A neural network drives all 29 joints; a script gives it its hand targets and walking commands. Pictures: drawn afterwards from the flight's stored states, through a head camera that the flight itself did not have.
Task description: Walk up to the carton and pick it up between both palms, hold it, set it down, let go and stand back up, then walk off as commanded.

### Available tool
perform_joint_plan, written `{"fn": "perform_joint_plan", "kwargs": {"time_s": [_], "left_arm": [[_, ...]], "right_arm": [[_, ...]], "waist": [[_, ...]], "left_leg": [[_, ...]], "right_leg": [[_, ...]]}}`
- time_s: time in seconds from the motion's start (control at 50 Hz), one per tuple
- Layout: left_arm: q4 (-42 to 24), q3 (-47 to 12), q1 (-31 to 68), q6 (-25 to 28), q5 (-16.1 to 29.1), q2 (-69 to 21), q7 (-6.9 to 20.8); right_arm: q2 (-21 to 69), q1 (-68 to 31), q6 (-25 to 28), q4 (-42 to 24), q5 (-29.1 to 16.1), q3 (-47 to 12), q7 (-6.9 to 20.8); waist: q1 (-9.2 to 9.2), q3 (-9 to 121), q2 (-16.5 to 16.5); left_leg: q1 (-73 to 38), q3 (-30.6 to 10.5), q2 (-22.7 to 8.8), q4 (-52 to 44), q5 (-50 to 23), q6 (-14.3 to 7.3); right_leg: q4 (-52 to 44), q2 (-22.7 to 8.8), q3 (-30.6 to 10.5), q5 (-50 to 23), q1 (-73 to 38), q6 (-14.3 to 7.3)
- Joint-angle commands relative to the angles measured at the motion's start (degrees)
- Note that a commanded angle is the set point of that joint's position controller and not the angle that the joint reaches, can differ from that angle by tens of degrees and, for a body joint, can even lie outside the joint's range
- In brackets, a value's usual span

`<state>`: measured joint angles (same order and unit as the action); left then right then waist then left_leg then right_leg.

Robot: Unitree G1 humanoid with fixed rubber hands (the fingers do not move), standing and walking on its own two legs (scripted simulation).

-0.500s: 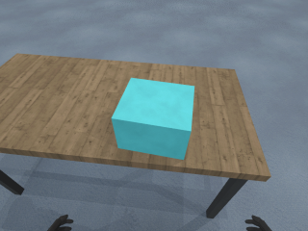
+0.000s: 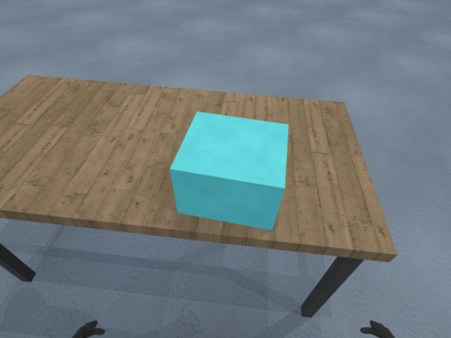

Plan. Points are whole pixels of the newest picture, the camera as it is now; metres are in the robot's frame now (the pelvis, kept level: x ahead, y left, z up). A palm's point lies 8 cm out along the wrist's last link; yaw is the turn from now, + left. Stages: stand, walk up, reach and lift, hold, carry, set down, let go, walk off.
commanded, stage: stand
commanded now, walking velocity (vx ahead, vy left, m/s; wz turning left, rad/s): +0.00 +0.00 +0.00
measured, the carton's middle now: (233, 168) +0.53 +0.00 -0.03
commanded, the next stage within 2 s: none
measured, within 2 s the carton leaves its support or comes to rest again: neither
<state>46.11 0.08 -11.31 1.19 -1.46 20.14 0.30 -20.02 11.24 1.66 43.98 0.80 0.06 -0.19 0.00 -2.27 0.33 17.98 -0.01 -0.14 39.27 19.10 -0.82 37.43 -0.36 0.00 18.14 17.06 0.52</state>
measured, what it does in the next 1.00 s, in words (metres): stands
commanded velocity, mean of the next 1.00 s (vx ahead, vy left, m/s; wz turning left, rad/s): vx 0.00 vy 0.00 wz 0.00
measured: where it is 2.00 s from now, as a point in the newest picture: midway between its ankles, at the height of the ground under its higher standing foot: outside the picture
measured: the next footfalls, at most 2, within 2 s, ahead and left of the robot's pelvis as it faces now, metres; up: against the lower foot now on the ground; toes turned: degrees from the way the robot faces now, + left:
none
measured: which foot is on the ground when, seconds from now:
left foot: down 0.00-1.00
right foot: down 0.00-1.00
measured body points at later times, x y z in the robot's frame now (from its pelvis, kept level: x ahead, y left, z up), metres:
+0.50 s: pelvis +0.00 +0.00 +0.00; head +0.00 +0.01 +0.45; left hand +0.12 +0.29 -0.11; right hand +0.13 -0.29 -0.09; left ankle +0.02 +0.11 -0.72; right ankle +0.02 -0.13 -0.72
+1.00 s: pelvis -0.01 +0.00 +0.00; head -0.02 +0.02 +0.45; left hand +0.11 +0.30 -0.11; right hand +0.12 -0.29 -0.09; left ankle +0.02 +0.11 -0.72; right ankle +0.02 -0.13 -0.72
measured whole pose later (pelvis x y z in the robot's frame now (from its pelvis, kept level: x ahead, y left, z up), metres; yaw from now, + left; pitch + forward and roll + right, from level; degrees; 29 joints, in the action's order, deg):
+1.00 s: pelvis -0.01 +0.00 +0.00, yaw +0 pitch -2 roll -1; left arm 49.1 0.1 -11.3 1.7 -1.1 20.4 0.5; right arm -20.2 11.2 2.1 47.2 0.8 0.1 -0.2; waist 0.0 -0.5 0.2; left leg 18.0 0.0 -0.2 36.9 17.0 -1.1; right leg 34.0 -0.4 0.0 15.5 16.6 1.0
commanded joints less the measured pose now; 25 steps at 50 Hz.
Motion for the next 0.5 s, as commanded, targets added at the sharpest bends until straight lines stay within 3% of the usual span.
{"fn": "perform_joint_plan", "kwargs": {"time_s": [0.0, 0.02, 0.04, 0.06, 0.08, 0.1, 0.12, 0.14, 0.16, 0.18, 0.2, 0.22, 0.24, 0.26, 0.28, 0.3, 0.32, 0.34, 0.36, 0.38, 0.42, 0.44, 0.46, 0.48], "left_arm": [[-0.62, 3.68, 3.01, 1.34, 0.75, 9.81, 0.20], [-0.05, 3.61, 5.77, 1.10, 0.03, 12.82, 0.10], [-0.28, 3.93, 3.39, 1.20, 1.18, 11.39, -0.05], [0.14, 4.26, 3.70, 1.18, 0.47, 12.42, -0.32], [0.63, 3.87, 5.31, 1.03, 0.42, 13.42, 0.00], [0.68, 4.10, 4.54, 1.47, 1.20, 11.27, -0.41], [0.70, 2.80, 5.48, 1.36, 0.28, 11.45, -0.48], [0.21, 3.13, 3.29, 2.06, 1.04, 10.73, -0.27], [0.69, 2.71, 6.13, 1.54, 1.08, 10.96, -0.83], [-0.59, 3.68, 5.85, 2.08, 0.99, 12.04, -0.87], [1.02, 3.26, 5.07, 1.97, 0.39, 11.90, -0.40], [-0.25, 3.03, 3.97, 1.93, 1.24, 11.10, -0.32], [0.61, 2.69, 3.94, 1.59, 0.64, 9.27, 0.02], [1.63, 2.81, 4.28, 1.06, 1.62, 10.00, 0.19], [0.63, 3.11, 4.69, 1.14, 1.21, 11.81, 0.09], [-0.15, 3.50, 5.46, 1.23, 0.97, 11.55, -0.16], [1.34, 3.31, 4.08, 1.20, 0.71, 11.66, -0.22], [0.86, 3.62, 3.80, 0.95, 0.89, 11.32, -0.40], [0.80, 3.10, 4.08, 1.02, 0.26, 11.13, -0.40], [1.03, 3.85, 4.57, 1.45, 0.85, 12.61, -0.10], [0.85, 3.24, 6.17, 1.79, 0.88, 11.50, 0.01], [0.33, 3.93, 7.04, 1.77, 1.08, 11.37, -0.33], [1.50, 3.76, 5.34, 1.19, 0.31, 12.36, -0.73], [1.48, 4.12, 4.74, 1.19, 1.02, 12.31, -0.26]], "right_arm": [[-13.20, -6.16, 2.05, -0.75, 0.22, 2.80, 0.03], [-12.51, -7.69, 1.57, -0.02, 0.56, 2.12, -0.33], [-12.84, -7.17, 1.78, -0.19, 0.14, 2.35, 0.12], [-10.87, -8.06, 1.70, -0.09, 0.26, 2.31, 0.17], [-10.87, -5.21, 1.64, 0.38, -0.16, 1.92, 0.22], [-12.87, -6.21, 1.97, 0.32, 0.64, 2.87, -0.20], [-12.15, -5.16, 1.61, 0.48, 0.28, 2.62, -0.09], [-13.21, -6.64, 1.60, 0.47, -0.55, 3.04, -0.40], [-11.62, -6.34, 1.25, 0.37, -0.52, 2.74, -0.24], [-13.12, -6.27, 1.56, -0.21, 0.17, 3.03, -0.32], [-11.50, -6.18, 1.33, 0.61, 0.23, 2.75, -0.27], [-11.30, -4.34, 1.56, 0.28, 0.25, 2.13, -0.29], [-12.61, -5.21, 1.60, 0.94, -0.05, 2.78, -0.42], [-12.18, -7.07, 1.55, 0.21, 0.64, 3.04, -0.65], [-11.35, -5.12, 1.11, 0.47, -0.20, 2.41, -0.68], [-13.07, -4.94, 1.60, 0.59, 0.16, 2.84, -0.60], [-12.31, -4.37, 1.26, 0.93, 0.24, 2.79, -0.58], [-12.01, -5.03, 1.85, 0.50, 0.71, 2.66, -0.42], [-12.45, -7.53, 1.95, -0.76, -0.05, 3.04, -0.10], [-13.00, -5.32, 1.70, 0.48, -0.56, 2.53, -0.13], [-11.39, -4.86, 1.49, 0.67, 0.41, 2.72, 0.03], [-12.55, -5.74, 1.90, 1.10, 0.40, 3.18, 0.07], [-14.80, -5.81, 1.60, 0.91, -0.17, 3.82, 0.14], [-13.48, -4.99, 1.17, 1.69, 0.23, 2.92, -0.30]], "waist": [[1.11, 0.92, -4.42], [1.33, 1.04, -2.02], [1.98, 4.05, -4.58], [1.80, 3.47, -4.15], [0.11, 1.07, -1.36], [0.74, 4.90, -4.36], [-0.67, 3.08, 0.20], [1.06, 5.23, 0.55], [-0.23, 5.23, -0.72], [0.82, 7.25, -2.42], [0.05, 6.62, 1.68], [0.71, 6.33, -1.51], [0.39, 2.73, -3.31], [1.21, 4.72, -3.74], [-0.15, 4.56, -5.13], [0.81, 5.42, -3.66], [0.75, 4.24, -2.49], [0.76, 4.47, -2.45], [0.56, 3.21, -2.64], [0.20, -0.14, -3.77], [-0.40, 1.30, -1.08], [0.39, 4.08, -2.80], [-0.78, 3.49, -3.32], [0.46, 2.76, -4.27]], "left_leg": [[1.30, -10.39, -5.97, -17.65, 1.11, -3.20], [1.85, -10.97, -7.44, -17.18, 1.84, -3.23], [1.32, -10.20, -7.22, -17.03, 0.85, -2.84], [0.63, -9.21, -6.30, -15.61, -0.75, -2.25], [-0.62, -7.17, -5.63, -14.08, -5.45, -2.13], [-3.45, -8.18, -5.86, -12.67, -6.91, -2.63], [-1.46, -8.18, -6.19, -11.20, -9.37, -2.91], [-3.12, -6.63, -4.57, -10.73, -10.18, -2.63], [-4.48, -7.88, -5.46, -11.50, -13.78, -2.76], [-4.17, -6.48, -5.58, -10.62, -13.34, -3.28], [-3.99, -7.65, -5.49, -10.81, -14.04, -2.88], [-3.43, -7.74, -5.82, -10.52, -14.61, -3.09], [-2.18, -7.90, -5.93, -11.65, -12.93, -3.50], [-3.49, -7.65, -5.76, -11.65, -11.08, -3.48], [-4.02, -8.02, -6.83, -12.60, -11.01, -2.64], [-2.26, -11.27, -7.82, -14.30, -10.28, -3.34], [-2.68, -9.09, -6.62, -14.39, -11.16, -2.95], [-2.30, -11.17, -7.22, -14.42, -8.38, -3.99], [-0.15, -10.26, -7.10, -14.56, -7.14, -3.42], [-0.55, -8.68, -5.96, -14.31, -6.37, -2.58], [-2.06, -7.06, -5.17, -14.02, -6.13, -2.15], [-3.05, -9.10, -5.87, -15.00, -6.91, -2.74], [-3.19, -8.35, -5.97, -13.78, -7.35, -2.34], [0.43, -11.08, -7.39, -16.57, -3.95, -3.23]], "right_leg": [[-8.51, -3.76, -5.27, -2.28, -3.31, -4.37], [-8.64, -3.15, -5.56, -1.06, -3.27, -4.23], [-6.57, -3.27, -3.73, -1.27, -3.61, -3.77], [-10.60, -3.70, -5.54, -1.46, -3.32, -4.07], [-10.06, -4.33, -7.02, -2.78, -2.38, -4.06], [-9.86, -4.90, -6.22, -2.79, -2.16, -3.93], [-9.08, -5.26, -5.44, -9.66, -2.66, -4.54], [-10.15, -5.32, -5.51, -10.10, -3.31, -4.07], [-8.47, -6.01, -6.54, -11.29, -2.26, -4.70], [-8.06, -5.76, -5.48, -11.88, -4.79, -4.00], [-8.15, -5.38, -5.64, -11.38, -4.15, -4.43], [-8.01, -5.09, -5.08, -11.75, -5.28, -4.30], [-8.57, -5.02, -6.83, -10.96, -2.94, -4.67], [-8.44, -5.81, -5.52, -8.07, -2.25, -5.10], [-8.26, -4.92, -5.57, -7.51, -1.64, -4.91], [-6.62, -3.59, -3.78, -6.46, -3.12, -3.97], [-8.21, -4.32, -4.06, -7.76, -4.55, -3.80], [-7.42, -3.58, -3.77, -6.23, -3.34, -3.67], [-9.27, -3.78, -4.15, -6.72, -3.85, -3.50], [-11.25, -5.38, -7.15, -4.40, -1.01, -4.30], [-10.82, -5.49, -6.53, -5.57, -1.28, -3.89], [-10.57, -5.14, -5.92, -2.54, -1.33, -4.31], [-11.30, -5.67, -5.80, -5.91, -1.62, -4.41], [-9.25, -4.01, -4.20, -3.55, -3.63, -3.62]]}}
